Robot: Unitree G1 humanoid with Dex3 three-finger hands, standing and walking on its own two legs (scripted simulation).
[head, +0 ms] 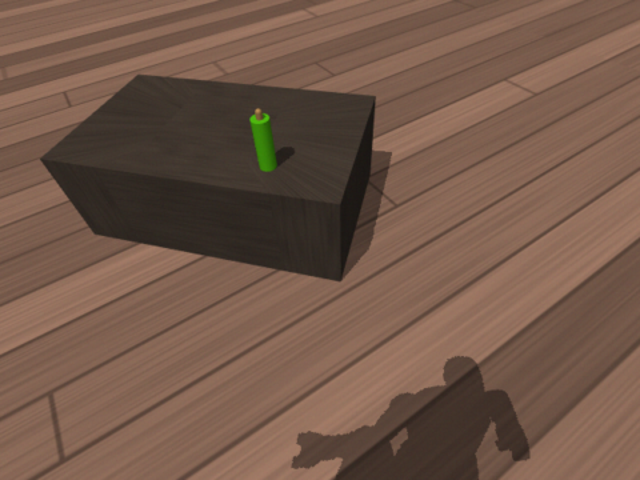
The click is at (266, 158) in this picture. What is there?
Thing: necked bottle
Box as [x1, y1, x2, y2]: [250, 108, 276, 171]
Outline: 257,108 255,110 255,114 251,116 250,122 259,166 262,170 268,171 272,170 276,166 269,117
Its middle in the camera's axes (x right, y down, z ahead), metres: -0.18 -0.32 +1.25
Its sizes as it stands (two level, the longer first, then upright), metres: 0.061 0.061 0.218
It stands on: a support 0.42 m high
